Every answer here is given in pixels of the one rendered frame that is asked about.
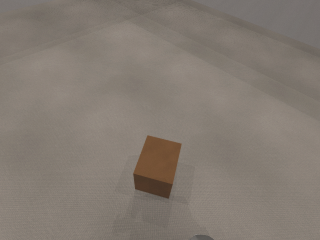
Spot carton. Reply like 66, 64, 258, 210
133, 135, 182, 199

